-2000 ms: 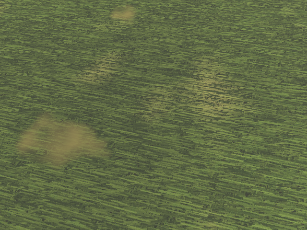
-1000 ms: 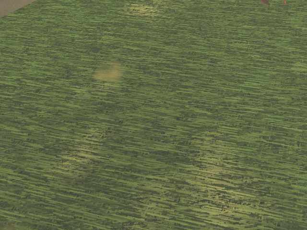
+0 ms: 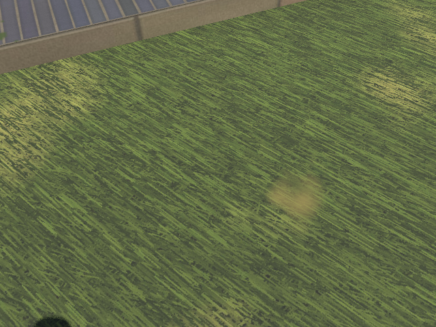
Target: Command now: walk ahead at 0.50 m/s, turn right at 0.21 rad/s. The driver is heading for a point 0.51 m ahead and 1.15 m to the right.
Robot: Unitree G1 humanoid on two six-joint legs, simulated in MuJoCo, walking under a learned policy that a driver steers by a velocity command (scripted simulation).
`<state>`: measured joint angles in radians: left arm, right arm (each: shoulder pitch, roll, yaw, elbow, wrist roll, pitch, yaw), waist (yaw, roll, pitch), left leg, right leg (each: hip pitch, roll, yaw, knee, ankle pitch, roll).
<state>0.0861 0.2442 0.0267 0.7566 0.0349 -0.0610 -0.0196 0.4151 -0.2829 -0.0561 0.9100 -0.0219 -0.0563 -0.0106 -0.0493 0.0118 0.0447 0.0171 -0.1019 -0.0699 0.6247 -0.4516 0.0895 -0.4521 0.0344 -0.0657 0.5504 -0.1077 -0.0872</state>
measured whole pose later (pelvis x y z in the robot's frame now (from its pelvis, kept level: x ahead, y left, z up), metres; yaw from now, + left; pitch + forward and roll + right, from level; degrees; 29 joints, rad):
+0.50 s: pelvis +0.27 +0.00 +0.01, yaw -16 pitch +2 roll -1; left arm 0.46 0.28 0.08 0.88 0.01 -0.04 0.00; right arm 0.02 -0.26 0.00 0.69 -0.03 -0.07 0.01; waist 0.10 0.02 0.02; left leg -0.44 0.00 -0.03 0.48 -0.11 0.00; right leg -0.04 0.14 0.23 0.48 -0.43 -0.07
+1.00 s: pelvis +0.49 -0.09 +0.01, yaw -34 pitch +2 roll +1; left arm 0.01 0.25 0.03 0.68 0.05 0.00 -0.08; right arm 0.43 -0.25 -0.04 0.89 -0.02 -0.06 -0.01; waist -0.08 -0.02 0.05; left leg 0.09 0.03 0.27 0.32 -0.42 -0.02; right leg -0.54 -0.01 -0.10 0.62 -0.18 -0.11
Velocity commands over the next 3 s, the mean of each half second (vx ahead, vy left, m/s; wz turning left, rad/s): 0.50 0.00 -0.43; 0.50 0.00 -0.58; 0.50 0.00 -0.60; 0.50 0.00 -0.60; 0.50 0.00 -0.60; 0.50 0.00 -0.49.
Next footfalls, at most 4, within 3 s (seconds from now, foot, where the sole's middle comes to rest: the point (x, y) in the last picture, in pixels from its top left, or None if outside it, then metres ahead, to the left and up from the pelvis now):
0.50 left None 0.44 0.07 -0.76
1.02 right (301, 282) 0.59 -0.24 -0.76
1.56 left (312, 191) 0.93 -0.35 -0.76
2.08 right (413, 207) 0.84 -0.69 -0.76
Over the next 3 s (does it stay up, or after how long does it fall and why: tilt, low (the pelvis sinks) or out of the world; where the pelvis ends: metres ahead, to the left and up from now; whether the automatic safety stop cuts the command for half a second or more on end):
stays up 0.93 -1.01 0.02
